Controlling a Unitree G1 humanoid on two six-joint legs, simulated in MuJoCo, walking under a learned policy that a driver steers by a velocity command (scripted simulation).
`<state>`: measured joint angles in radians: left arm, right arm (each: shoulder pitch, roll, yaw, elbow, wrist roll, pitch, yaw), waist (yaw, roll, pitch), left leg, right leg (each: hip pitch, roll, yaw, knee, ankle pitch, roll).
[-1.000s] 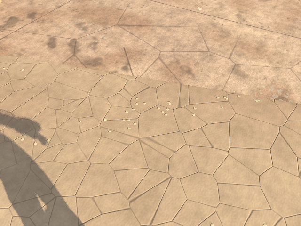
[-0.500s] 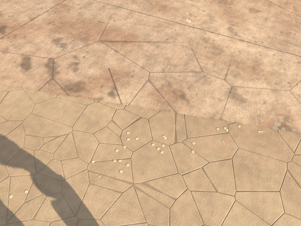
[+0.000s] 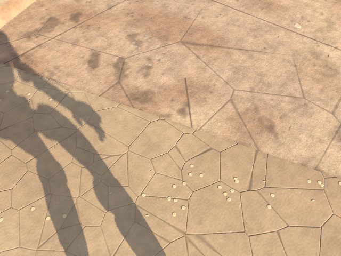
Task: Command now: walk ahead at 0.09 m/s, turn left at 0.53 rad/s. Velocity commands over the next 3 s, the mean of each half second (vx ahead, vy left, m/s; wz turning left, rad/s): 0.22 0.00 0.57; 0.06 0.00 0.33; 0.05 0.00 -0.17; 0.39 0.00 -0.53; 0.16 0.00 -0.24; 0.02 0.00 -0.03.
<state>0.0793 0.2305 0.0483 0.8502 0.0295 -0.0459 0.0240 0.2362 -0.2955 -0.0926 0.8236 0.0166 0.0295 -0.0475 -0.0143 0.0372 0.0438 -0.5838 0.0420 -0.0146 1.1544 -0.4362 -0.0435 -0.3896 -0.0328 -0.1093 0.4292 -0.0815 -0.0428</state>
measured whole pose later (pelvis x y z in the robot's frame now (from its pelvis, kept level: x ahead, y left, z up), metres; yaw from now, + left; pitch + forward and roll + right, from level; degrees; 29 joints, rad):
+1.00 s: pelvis +0.18 +0.07 +0.00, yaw +27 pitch +1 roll -1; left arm 0.11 0.24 0.04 0.86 0.01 -0.01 0.00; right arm 0.20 -0.27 -0.05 0.71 0.00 0.02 -0.03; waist 0.02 0.02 0.05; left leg -0.30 0.04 -0.07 0.57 -0.28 -0.03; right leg -0.33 0.03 -0.03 0.47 -0.16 -0.03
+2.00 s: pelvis +0.44 +0.15 -0.01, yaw +1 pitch +3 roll +2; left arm 0.41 0.29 0.07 0.80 -0.03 -0.02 0.02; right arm 0.03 -0.26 -0.06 0.60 -0.01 -0.13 0.02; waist 0.09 -0.02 0.02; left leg -0.46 -0.05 0.00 0.53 -0.13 0.01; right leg -0.16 0.07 0.23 0.86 -0.54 -0.04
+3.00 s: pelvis +0.62 +0.15 +0.00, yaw -5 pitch -1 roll +0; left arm 0.18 0.23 0.05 0.84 0.00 0.02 0.03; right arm 0.20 -0.23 -0.01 0.95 -0.01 -0.01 -0.02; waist 0.00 0.00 0.04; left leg -0.17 0.02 0.00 0.54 -0.35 -0.02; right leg -0.25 0.00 0.03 0.55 -0.27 0.01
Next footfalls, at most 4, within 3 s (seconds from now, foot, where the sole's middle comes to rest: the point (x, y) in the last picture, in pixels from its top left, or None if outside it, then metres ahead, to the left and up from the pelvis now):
0.26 left None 0.04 0.14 -0.77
0.68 right None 0.31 0.01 -0.77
1.02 left None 0.16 0.22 -0.77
1.94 left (114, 227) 0.56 0.28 -0.77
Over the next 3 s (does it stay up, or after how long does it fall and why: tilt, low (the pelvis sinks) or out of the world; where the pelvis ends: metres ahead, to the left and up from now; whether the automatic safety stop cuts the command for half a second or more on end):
stays up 0.62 0.15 0.00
